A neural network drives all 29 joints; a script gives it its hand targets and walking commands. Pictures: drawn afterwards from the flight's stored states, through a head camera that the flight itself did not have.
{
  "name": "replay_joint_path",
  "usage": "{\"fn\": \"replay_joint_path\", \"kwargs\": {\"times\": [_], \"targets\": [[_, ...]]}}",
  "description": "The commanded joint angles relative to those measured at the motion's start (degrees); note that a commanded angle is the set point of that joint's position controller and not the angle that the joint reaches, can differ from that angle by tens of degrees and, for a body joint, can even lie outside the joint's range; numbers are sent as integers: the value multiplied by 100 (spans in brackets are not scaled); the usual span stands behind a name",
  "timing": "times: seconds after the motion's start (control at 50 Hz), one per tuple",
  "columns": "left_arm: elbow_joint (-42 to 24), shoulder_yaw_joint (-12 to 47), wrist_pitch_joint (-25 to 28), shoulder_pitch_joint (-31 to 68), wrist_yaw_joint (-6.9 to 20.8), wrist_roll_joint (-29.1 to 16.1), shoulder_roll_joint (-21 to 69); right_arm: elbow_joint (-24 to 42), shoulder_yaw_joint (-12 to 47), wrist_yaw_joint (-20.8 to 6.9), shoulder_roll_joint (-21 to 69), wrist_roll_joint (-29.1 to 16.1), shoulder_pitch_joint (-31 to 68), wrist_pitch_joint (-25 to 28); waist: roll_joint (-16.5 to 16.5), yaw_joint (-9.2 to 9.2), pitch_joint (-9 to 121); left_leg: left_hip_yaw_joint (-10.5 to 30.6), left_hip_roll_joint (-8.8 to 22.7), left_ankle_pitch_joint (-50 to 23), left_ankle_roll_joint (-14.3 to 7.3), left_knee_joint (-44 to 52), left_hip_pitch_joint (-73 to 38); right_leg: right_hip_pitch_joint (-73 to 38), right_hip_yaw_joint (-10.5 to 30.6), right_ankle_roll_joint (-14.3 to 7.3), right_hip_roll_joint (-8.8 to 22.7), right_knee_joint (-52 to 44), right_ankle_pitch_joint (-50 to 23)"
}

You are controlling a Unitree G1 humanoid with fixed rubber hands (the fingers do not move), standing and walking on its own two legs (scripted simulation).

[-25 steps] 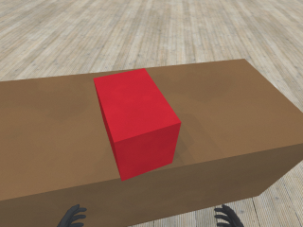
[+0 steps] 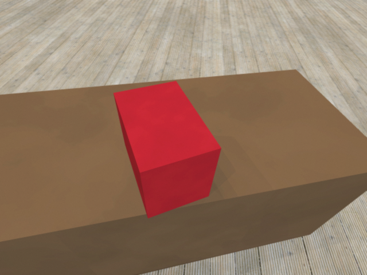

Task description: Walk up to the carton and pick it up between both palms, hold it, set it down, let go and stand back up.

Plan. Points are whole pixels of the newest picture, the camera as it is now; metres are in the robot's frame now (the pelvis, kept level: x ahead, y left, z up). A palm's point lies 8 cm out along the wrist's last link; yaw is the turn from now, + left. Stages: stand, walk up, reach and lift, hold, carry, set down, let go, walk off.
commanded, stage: stand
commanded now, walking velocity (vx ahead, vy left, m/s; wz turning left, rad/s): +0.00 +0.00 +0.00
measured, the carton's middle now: (162, 146) +0.47 +0.06 -0.01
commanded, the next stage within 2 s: none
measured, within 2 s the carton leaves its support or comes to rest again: neither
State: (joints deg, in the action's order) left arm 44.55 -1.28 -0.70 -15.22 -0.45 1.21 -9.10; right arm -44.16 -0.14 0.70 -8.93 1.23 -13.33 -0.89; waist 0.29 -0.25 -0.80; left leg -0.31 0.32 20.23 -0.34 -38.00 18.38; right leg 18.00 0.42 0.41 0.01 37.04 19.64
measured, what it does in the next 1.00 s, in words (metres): stands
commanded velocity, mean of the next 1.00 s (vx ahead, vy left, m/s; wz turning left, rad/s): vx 0.00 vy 0.00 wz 0.00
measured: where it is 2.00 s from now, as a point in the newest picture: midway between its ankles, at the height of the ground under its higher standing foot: outside the picture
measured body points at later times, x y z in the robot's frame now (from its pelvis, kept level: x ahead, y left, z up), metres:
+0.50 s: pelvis +0.01 +0.00 +0.01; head +0.03 +0.00 +0.46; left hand +0.06 +0.22 -0.14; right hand +0.06 -0.23 -0.14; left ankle +0.00 +0.11 -0.72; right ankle +0.00 -0.13 -0.72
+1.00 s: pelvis +0.01 +0.00 +0.02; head +0.02 -0.01 +0.47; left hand +0.00 +0.20 -0.15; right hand -0.01 -0.22 -0.15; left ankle +0.00 +0.11 -0.72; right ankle +0.00 -0.13 -0.72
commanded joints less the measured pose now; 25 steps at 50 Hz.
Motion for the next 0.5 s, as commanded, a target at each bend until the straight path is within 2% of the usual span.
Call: {"fn": "replay_joint_path", "kwargs": {"times": [0.0,0.04,0.06,0.08,0.1,0.12,0.14,0.16,0.18,0.2,0.24,0.26,0.28,0.34,0.36,0.38,0.4,0.42,0.44,0.48], "targets": [[-265,-173,144,-37,-41,-21,-484,223,-188,32,-522,15,-130,170,-391,45,281,407,298,-993,-160,949,-6,-271,259,-229,193,-592,-984],[-179,-191,148,-54,-71,18,-558,233,-183,71,-452,-20,-24,181,-56,-23,137,445,357,-1186,-178,953,3,-209,222,-225,180,-600,-1095],[-146,-195,147,-77,-50,41,-556,169,-204,92,-530,-14,-70,146,-139,-12,121,391,311,-1059,-190,894,-30,-169,301,-256,249,-765,-1170],[-91,-185,134,-5,-63,18,-559,112,-234,110,-583,-6,-54,180,115,46,-59,515,387,-1027,-198,1045,161,-288,246,-249,250,-765,-1211],[-49,-182,133,-56,-79,18,-434,70,-237,92,-601,6,-96,180,155,-19,168,394,303,-1117,-176,964,-86,-343,292,-278,291,-776,-1201],[33,-187,154,-152,-77,-10,-482,32,-238,59,-571,-23,-205,188,205,6,157,304,258,-1201,-136,855,-223,-202,427,-305,333,-820,-1321],[104,-196,158,-119,-92,-10,-487,-12,-257,47,-549,14,-151,202,-55,36,222,318,276,-1258,-171,889,-340,-213,384,-293,317,-813,-1227],[146,-194,150,-134,-114,-12,-419,-98,-249,52,-533,-7,-249,190,-138,38,302,344,310,-1132,-156,922,-237,-403,273,-251,277,-769,-1237],[176,-225,157,-206,-116,-19,-575,-163,-279,70,-532,-27,-340,177,-128,57,309,302,222,-1170,-137,898,-333,-296,423,-278,323,-947,-1223],[199,-203,170,-61,-126,-31,-464,-170,-274,82,-545,18,-168,152,-142,35,61,306,253,-1015,-189,988,-238,-204,355,-247,267,-906,-1000],[252,-232,147,49,-120,-29,-487,-247,-254,99,-528,-4,-153,187,-158,34,130,420,378,-1127,-218,1142,-229,-301,326,-255,285,-877,-1089],[372,-251,138,-114,-104,-35,-554,-276,-270,103,-526,-13,-130,183,-170,-1,121,414,309,-1018,-200,1107,-124,-422,303,-215,245,-929,-1012],[390,-287,141,-52,-118,-3,-599,-337,-291,110,-506,-36,-265,197,83,12,269,383,330,-913,-188,1133,-203,-484,313,-241,307,-937,-1055],[570,-269,172,-109,-148,-34,-475,-538,-307,109,-479,-27,-234,229,-53,31,308,352,335,-1276,-225,1101,-487,-549,441,-278,385,-1029,-1425],[611,-255,186,-150,-132,-72,-456,-543,-308,89,-434,-13,-220,228,-25,-6,399,290,317,-1371,-195,1076,-636,-456,428,-290,369,-1023,-1449],[643,-278,203,-78,-130,-36,-500,-636,-315,103,-437,-36,-310,209,-50,49,156,322,284,-1395,-169,1126,-450,-389,409,-291,352,-1073,-1418],[751,-283,173,-98,-129,-20,-497,-700,-299,100,-385,-36,-271,216,41,21,221,409,371,-1367,-217,1178,-533,-478,347,-261,304,-1054,-1343],[776,-282,164,-45,-124,-26,-444,-797,-280,108,-393,-38,-387,193,-52,52,5,416,384,-1358,-200,1246,-304,-555,291,-251,321,-1069,-1379],[858,-262,163,-193,-152,-40,-470,-895,-318,124,-498,-36,-521,189,-118,64,97,395,391,-1518,-215,1248,-562,-561,346,-266,330,-1086,-1485],[1023,-254,193,-288,-168,-58,-355,-990,-300,135,-384,-29,-482,190,-4,-5,95,339,391,-1620,-196,1176,-690,-463,397,-297,396,-1143,-1623]]}}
